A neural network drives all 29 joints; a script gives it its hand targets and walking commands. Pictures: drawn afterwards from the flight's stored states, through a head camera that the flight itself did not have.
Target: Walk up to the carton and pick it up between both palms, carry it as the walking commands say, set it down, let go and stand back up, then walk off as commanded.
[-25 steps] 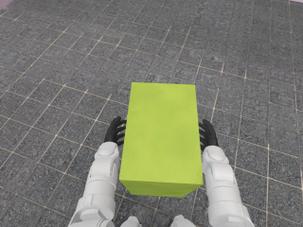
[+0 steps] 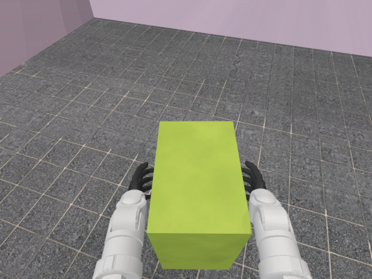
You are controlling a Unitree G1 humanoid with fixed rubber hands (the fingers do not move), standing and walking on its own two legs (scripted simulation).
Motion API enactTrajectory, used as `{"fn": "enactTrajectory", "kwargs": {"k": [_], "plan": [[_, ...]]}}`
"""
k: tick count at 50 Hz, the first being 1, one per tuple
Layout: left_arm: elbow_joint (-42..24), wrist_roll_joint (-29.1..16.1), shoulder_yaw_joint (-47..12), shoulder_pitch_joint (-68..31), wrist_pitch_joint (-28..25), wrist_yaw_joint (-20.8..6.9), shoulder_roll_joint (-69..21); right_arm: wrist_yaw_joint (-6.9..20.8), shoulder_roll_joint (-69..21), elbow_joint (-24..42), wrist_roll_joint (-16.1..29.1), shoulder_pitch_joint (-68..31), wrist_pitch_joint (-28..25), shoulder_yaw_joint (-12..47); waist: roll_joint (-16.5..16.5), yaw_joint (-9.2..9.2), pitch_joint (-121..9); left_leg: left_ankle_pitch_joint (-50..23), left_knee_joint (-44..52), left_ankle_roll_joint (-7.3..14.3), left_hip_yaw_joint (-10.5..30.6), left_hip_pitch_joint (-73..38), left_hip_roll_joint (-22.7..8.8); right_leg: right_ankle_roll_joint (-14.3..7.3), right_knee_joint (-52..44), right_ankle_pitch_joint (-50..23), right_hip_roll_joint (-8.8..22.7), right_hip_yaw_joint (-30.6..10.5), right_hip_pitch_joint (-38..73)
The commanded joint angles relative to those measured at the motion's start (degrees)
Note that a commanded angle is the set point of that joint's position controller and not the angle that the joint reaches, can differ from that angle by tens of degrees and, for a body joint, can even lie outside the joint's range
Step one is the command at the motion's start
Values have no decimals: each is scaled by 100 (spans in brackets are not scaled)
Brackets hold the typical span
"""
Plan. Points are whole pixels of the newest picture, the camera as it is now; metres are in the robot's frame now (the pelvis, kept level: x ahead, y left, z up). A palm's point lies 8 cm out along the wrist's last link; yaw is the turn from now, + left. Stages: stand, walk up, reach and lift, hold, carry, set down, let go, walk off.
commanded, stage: reach and lift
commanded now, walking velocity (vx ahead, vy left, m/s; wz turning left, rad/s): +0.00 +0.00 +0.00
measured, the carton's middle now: (195, 199) +0.34 -0.02 -0.06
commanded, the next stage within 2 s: hold in 1.54 s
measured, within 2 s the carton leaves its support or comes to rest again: neither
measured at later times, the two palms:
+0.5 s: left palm (135, 188) +0.31 +0.11 +0.05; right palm (268, 190) +0.29 -0.16 +0.06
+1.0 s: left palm (126, 192) +0.30 +0.13 +0.05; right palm (258, 186) +0.30 -0.14 +0.06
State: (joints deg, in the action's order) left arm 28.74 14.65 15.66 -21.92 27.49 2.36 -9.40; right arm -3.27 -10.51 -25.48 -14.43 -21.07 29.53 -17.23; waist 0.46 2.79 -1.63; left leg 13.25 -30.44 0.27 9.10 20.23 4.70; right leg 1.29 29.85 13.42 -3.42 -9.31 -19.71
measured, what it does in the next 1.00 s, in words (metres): stands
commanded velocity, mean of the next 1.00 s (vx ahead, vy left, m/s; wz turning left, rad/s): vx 0.00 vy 0.00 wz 0.00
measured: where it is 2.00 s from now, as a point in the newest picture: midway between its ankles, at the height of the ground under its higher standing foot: outside the picture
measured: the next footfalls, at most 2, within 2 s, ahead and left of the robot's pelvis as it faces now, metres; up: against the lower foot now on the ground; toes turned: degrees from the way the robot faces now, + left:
none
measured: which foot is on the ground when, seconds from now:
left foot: down 0.00-1.00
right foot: down 0.00-1.00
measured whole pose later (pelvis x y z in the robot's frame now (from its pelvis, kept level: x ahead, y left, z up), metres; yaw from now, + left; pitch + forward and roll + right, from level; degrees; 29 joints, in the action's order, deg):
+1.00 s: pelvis +0.01 -0.01 +0.01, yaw -1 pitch -8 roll +0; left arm 20.0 14.1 14.7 -19.3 41.3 2.2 -9.9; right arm -3.3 -10.2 -20.4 -14.1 -20.3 42.2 -13.6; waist 0.2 -0.1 1.1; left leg 13.2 -25.5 0.1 7.7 4.5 3.5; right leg 0.4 26.1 13.5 -3.1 -8.9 -4.8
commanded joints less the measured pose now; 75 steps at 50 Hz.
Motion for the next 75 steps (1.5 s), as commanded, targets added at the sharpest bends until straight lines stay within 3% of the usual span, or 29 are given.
{"fn": "enactTrajectory", "kwargs": {"k": [1,18,23,48,62,75], "plan": [[-168,-1129,-3325,-3157,-14,-1462,-5851,1326,-6222,22,1043,-2865,-16,3245,-52,44,-2191,-996,475,12,-357,-1016,86,51,-329,-1263,-189,461,1188],[-689,-1443,-3456,-3320,865,-1444,-5767,1303,-6148,521,1448,-3039,966,3456,1,10,-1454,-645,887,17,-380,-1728,-11,69,-714,-843,-106,473,1537],[-590,-1356,-3209,-3355,1044,-1430,-5663,1299,-6034,432,1417,-3142,1125,3310,26,-48,-1071,-308,962,19,-406,-1660,-29,47,-805,-502,-68,449,1461],[-1103,-1456,-3322,-3231,1195,-1304,-5653,1319,-5775,639,1377,-3111,1050,3530,-46,-285,-1215,-882,852,-140,-428,-1963,-55,-38,-772,-806,-84,392,1630],[-1498,-1541,-3512,-2679,1285,-1326,-5553,1292,-5786,1021,1491,-2612,1101,3760,-31,-284,-1261,-1307,884,-123,-429,-2020,-37,2,-826,-1364,-69,332,1894],[-1599,-1563,-3528,-2554,1340,-1363,-5573,1347,-5804,1142,1547,-2537,1139,3790,-44,-272,-1133,-1000,920,-95,-430,-1960,-28,-24,-866,-1057,-75,343,1807]]}}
